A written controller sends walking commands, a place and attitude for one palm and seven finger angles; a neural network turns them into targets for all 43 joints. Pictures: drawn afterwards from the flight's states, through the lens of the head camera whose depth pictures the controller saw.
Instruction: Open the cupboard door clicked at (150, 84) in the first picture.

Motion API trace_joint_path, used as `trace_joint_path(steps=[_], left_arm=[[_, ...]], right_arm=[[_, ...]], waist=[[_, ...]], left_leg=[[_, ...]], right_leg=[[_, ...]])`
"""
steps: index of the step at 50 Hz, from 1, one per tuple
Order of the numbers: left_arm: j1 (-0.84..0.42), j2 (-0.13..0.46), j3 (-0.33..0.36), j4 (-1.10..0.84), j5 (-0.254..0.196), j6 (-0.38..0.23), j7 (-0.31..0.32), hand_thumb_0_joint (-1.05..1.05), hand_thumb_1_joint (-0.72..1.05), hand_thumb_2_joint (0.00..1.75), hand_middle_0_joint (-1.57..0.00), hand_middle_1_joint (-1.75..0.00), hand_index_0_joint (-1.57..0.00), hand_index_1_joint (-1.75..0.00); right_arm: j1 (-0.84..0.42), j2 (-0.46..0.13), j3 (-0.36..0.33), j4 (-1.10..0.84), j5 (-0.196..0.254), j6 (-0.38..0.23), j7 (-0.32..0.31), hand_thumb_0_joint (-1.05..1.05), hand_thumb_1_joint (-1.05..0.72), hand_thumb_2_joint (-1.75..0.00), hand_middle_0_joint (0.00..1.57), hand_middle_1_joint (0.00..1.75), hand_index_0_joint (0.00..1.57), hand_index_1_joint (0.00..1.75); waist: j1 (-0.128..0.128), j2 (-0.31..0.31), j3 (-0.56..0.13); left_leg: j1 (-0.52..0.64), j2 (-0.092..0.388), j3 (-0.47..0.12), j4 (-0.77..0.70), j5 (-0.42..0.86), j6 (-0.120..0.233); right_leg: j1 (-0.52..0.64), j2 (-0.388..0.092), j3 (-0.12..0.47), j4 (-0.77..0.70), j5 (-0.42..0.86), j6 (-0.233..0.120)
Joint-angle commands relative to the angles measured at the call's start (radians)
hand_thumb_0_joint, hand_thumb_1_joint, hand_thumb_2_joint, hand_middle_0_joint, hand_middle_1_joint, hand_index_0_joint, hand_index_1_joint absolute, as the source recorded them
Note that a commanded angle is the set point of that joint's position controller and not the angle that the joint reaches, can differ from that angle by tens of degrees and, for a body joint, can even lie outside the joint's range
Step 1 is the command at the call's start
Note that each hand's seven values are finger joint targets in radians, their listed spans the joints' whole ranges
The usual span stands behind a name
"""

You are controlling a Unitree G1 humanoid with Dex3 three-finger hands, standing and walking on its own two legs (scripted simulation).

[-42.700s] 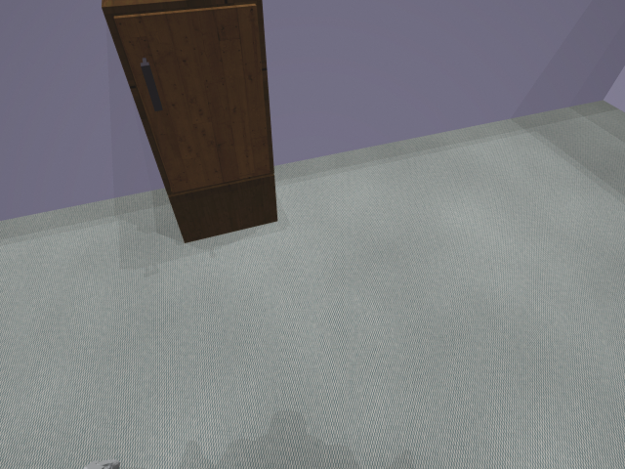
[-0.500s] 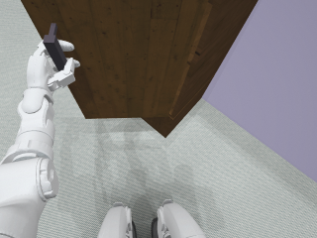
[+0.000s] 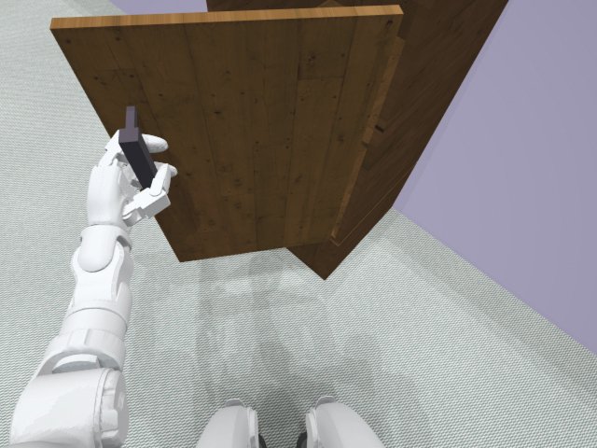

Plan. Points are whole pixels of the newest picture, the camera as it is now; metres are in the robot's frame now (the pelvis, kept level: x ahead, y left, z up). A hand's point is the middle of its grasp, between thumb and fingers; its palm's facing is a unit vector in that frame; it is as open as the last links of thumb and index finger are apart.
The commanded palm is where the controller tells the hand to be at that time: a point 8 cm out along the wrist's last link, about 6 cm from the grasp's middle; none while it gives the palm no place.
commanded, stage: pull the door open along its arc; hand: left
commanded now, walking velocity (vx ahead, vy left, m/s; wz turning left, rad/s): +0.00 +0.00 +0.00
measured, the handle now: (145, 157) +0.50 +0.19 +0.05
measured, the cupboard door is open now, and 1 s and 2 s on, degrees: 52 90 94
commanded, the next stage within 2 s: open thumb and fingers to let go in 0.70 s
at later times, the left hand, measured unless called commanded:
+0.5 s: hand (217, 273) +0.33 +0.08 +0.04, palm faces +0.41 -0.91 +0.01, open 6.1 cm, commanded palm +0.26 +0.12 +0.04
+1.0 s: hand (262, 308) +0.29 +0.03 +0.04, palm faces +0.40 -0.92 -0.01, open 6.4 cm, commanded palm +0.24 +0.08 +0.04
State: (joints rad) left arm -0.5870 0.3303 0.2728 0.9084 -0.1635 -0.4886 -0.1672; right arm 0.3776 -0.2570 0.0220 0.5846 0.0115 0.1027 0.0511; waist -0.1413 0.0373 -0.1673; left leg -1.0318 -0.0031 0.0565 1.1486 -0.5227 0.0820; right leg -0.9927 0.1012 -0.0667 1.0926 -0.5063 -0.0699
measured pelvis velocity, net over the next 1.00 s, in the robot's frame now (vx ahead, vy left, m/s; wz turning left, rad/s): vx -0.01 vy -0.06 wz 0.11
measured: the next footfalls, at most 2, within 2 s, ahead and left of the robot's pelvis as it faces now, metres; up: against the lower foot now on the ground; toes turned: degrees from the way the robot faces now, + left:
none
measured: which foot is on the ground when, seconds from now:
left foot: down 0.00-1.00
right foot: down 0.00-1.00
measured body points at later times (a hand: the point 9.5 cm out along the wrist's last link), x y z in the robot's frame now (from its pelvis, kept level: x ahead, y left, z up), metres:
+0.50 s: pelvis -0.01 -0.02 +0.00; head +0.06 -0.02 +0.45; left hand +0.30 +0.13 +0.04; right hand +0.18 -0.22 -0.11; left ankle +0.01 +0.07 -0.65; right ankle +0.00 -0.08 -0.65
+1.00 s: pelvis -0.01 -0.06 +0.00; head +0.06 -0.08 +0.44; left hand +0.26 +0.08 +0.04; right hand +0.20 -0.26 -0.11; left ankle +0.01 +0.07 -0.65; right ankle +0.00 -0.08 -0.65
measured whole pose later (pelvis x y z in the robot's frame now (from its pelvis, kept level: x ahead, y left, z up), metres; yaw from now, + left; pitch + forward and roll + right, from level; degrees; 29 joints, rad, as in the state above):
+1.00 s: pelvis -0.01 -0.06 +0.00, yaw +7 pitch +17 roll +2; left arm 0.08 -0.09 -0.20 0.26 0.09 -0.39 0.53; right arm 0.17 -0.19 0.01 0.58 -0.07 -0.04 0.03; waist -0.02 0.02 -0.19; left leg -0.93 -0.05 -0.02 1.13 -0.50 -0.01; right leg -0.89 0.06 -0.15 1.13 -0.55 -0.15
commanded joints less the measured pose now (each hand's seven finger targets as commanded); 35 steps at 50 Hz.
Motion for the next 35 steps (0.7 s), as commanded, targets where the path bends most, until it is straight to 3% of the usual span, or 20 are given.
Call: trace_joint_path(steps=[1, 2, 3, 4, 6, 8, 10, 11, 12, 15, 17, 19, 20, 21, 25, 27, 31, 35], left_arm=[[-0.022, 0.103, -0.025, -0.350, -0.031, -0.080, -0.008, 0.00, 0.90, 0.90, -0.40, -1.35, -0.40, -1.35], [0.013, 0.095, -0.034, -0.381, -0.033, -0.079, -0.003, 0.00, 0.90, 0.90, -0.40, -1.35, -0.40, -1.35], [0.055, 0.058, 0.049, -0.439, -0.083, -0.077, 0.093, 0.00, 0.90, 0.90, -0.40, -1.35, -0.40, -1.35], [0.105, -0.002, 0.002, -0.473, -0.073, -0.072, 0.157, 0.00, 0.90, 0.90, -0.40, -1.35, -0.40, -1.35], [0.172, -0.049, 0.000, -0.513, -0.049, -0.069, 0.280, 0.00, 0.90, 0.90, -0.40, -1.35, -0.40, -1.35], [0.178, -0.116, -0.051, -0.546, 0.006, -0.067, 0.401, 0.00, 0.90, 0.90, -0.40, -1.35, -0.40, -1.35], [0.184, -0.132, -0.087, -0.584, 0.082, -0.074, 0.492, 0.00, 0.90, 0.90, -0.40, -1.35, -0.40, -1.35], [0.196, -0.184, -0.123, -0.582, 0.114, -0.070, 0.542, 0.00, 0.90, 0.90, -0.40, -1.35, -0.40, -1.35], [0.191, -0.226, -0.173, -0.584, 0.146, -0.066, 0.573, 0.00, 0.90, 0.90, -0.40, -1.35, -0.40, -1.35], [0.205, -0.297, -0.252, -0.616, 0.218, -0.052, 0.668, 0.00, 0.90, 0.90, -0.40, -1.35, -0.40, -1.35], [0.223, -0.348, -0.311, -0.644, 0.249, -0.039, 0.700, 0.00, 0.90, 0.90, -0.40, -1.35, -0.40, -1.35], [0.256, -0.387, -0.359, -0.657, 0.264, -0.022, 0.708, 0.00, 0.90, 0.90, -0.40, -1.35, -0.40, -1.35], [0.274, -0.400, -0.379, -0.655, 0.267, -0.015, 0.706, 0.00, 0.90, 0.90, -0.40, -1.35, -0.40, -1.35], [0.301, -0.421, -0.401, -0.673, 0.262, -0.012, 0.702, 0.00, 0.90, 0.90, -0.40, -1.35, -0.40, -1.35], [0.371, -0.462, -0.459, -0.704, 0.256, 0.001, 0.693, 0.00, 0.90, 0.90, -0.40, -1.35, -0.40, -1.35], [0.392, -0.479, -0.485, -0.727, 0.262, 0.001, 0.692, 0.00, 0.90, 0.90, -0.40, -1.35, -0.40, -1.35], [0.496, -0.515, -0.534, -0.769, 0.276, 0.012, 0.690, 0.00, 0.90, 0.90, -0.40, -1.35, -0.40, -1.35], [0.705, -0.537, -0.568, -0.844, 0.285, 0.037, 0.675, 0.00, 0.90, 0.90, -0.40, -1.35, -0.40, -1.35]], right_arm=[[0.053, -0.159, -0.073, -0.124, 0.014, -0.033, 0.002, 0.00, -0.90, -0.90, 0.20, 0.30, 0.20, 0.30], [0.044, -0.158, -0.074, -0.129, 0.014, -0.034, 0.002, 0.00, -0.90, -0.90, 0.20, 0.30, 0.20, 0.30], [0.021, -0.137, -0.074, -0.138, 0.008, -0.042, 0.000, 0.00, -0.90, -0.90, 0.20, 0.30, 0.20, 0.30], [0.002, -0.130, -0.071, -0.142, 0.001, -0.052, 0.004, 0.00, -0.90, -0.90, 0.20, 0.30, 0.20, 0.30], [-0.017, -0.117, -0.070, -0.141, -0.013, -0.062, 0.011, 0.00, -0.90, -0.90, 0.20, 0.30, 0.20, 0.30], [-0.037, -0.107, -0.068, -0.138, -0.029, -0.063, 0.017, 0.00, -0.90, -0.90, 0.20, 0.30, 0.20, 0.30], [-0.052, -0.101, -0.069, -0.139, -0.048, -0.064, 0.022, 0.00, -0.90, -0.90, 0.20, 0.30, 0.20, 0.30], [-0.067, -0.090, -0.068, -0.137, -0.055, -0.062, 0.025, 0.00, -0.90, -0.90, 0.20, 0.30, 0.20, 0.30], [-0.079, -0.086, -0.067, -0.137, -0.060, -0.061, 0.028, 0.00, -0.90, -0.90, 0.20, 0.30, 0.20, 0.30], [-0.105, -0.077, -0.071, -0.136, -0.071, -0.060, 0.029, 0.00, -0.90, -0.90, 0.20, 0.30, 0.20, 0.30], [-0.135, -0.067, -0.071, -0.137, -0.073, -0.063, 0.029, 0.00, -0.90, -0.90, 0.20, 0.30, 0.20, 0.30], [-0.154, -0.059, -0.067, -0.139, -0.073, -0.067, 0.024, 0.00, -0.90, -0.90, 0.20, 0.30, 0.20, 0.30], [-0.154, -0.056, -0.066, -0.138, -0.076, -0.071, 0.019, 0.00, -0.90, -0.90, 0.20, 0.30, 0.20, 0.30], [-0.168, -0.050, -0.063, -0.144, -0.074, -0.075, 0.017, 0.00, -0.90, -0.90, 0.20, 0.30, 0.20, 0.30], [-0.198, -0.036, -0.051, -0.152, -0.073, -0.098, 0.004, 0.00, -0.90, -0.90, 0.20, 0.30, 0.20, 0.30], [-0.213, -0.030, -0.047, -0.152, -0.073, -0.110, 0.003, 0.00, -0.90, -0.90, 0.20, 0.30, 0.20, 0.30], [-0.233, -0.016, -0.039, -0.164, -0.077, -0.143, 0.000, 0.00, -0.90, -0.90, 0.20, 0.30, 0.20, 0.30], [-0.238, -0.004, -0.032, -0.188, -0.073, -0.170, 0.001, 0.00, -0.90, -0.90, 0.20, 0.30, 0.20, 0.30]], waist=[[0.082, 0.037, -0.443], [0.080, 0.024, -0.423], [0.137, 0.016, -0.412], [0.130, 0.021, -0.411], [0.143, -0.007, -0.373], [0.130, -0.030, -0.347], [0.130, -0.031, -0.348], [0.131, -0.032, -0.345], [0.118, -0.023, -0.337], [0.113, -0.049, -0.365], [0.116, -0.020, -0.375], [0.111, -0.046, -0.356], [0.103, -0.081, -0.352], [0.113, -0.079, -0.344], [0.105, -0.104, -0.290], [0.106, -0.085, -0.268], [0.104, -0.108, -0.269], [0.125, -0.134, -0.268]], left_leg=[[0.380, 0.015, -0.106, -0.132, 0.538, -0.056], [0.376, 0.015, -0.105, -0.136, 0.539, -0.056], [0.367, 0.016, -0.097, -0.151, 0.553, -0.067], [0.372, 0.016, -0.095, -0.150, 0.545, -0.073], [0.343, 0.014, -0.094, -0.149, 0.526, -0.078], [0.319, 0.011, -0.097, -0.143, 0.485, -0.079], [0.306, 0.005, -0.101, -0.128, 0.464, -0.075], [0.311, 0.005, -0.103, -0.130, 0.451, -0.077], [0.308, 0.002, -0.103, -0.125, 0.426, -0.075], [0.331, 0.003, -0.114, -0.121, 0.418, -0.073], [0.347, -0.001, -0.110, -0.127, 0.392, -0.073], [0.344, -0.003, -0.108, -0.134, 0.365, -0.069], [0.333, -0.004, -0.109, -0.134, 0.354, -0.064], [0.329, -0.008, -0.104, -0.142, 0.337, -0.062], [0.296, -0.014, -0.098, -0.146, 0.271, -0.056], [0.287, -0.018, -0.098, -0.148, 0.246, -0.058], [0.242, -0.025, -0.097, -0.127, 0.208, -0.058], [0.214, -0.031, -0.104, -0.123, 0.206, -0.065]], right_leg=[[0.270, -0.035, 0.059, -0.111, 0.487, 0.040], [0.279, -0.036, 0.060, -0.115, 0.494, 0.041], [0.288, -0.035, 0.044, -0.115, 0.479, 0.042], [0.282, -0.035, 0.042, -0.112, 0.468, 0.045], [0.277, -0.038, 0.036, -0.104, 0.456, 0.043], [0.269, -0.045, 0.039, -0.096, 0.440, 0.044], [0.258, -0.048, 0.043, -0.084, 0.431, 0.039], [0.252, -0.052, 0.042, -0.082, 0.420, 0.039], [0.241, -0.056, 0.042, -0.084, 0.405, 0.039], [0.240, -0.055, 0.040, -0.089, 0.390, 0.034], [0.249, -0.062, 0.043, -0.098, 0.381, 0.032], [0.265, -0.064, 0.045, -0.115, 0.373, 0.030], [0.277, -0.065, 0.051, -0.126, 0.375, 0.032], [0.295, -0.069, 0.056, -0.137, 0.374, 0.032], [0.314, -0.084, 0.078, -0.175, 0.344, 0.037], [0.312, -0.094, 0.086, -0.183, 0.327, 0.038], [0.343, -0.124, 0.136, -0.209, 0.343, 0.056], [0.402, -0.142, 0.171, -0.224, 0.390, 0.062]])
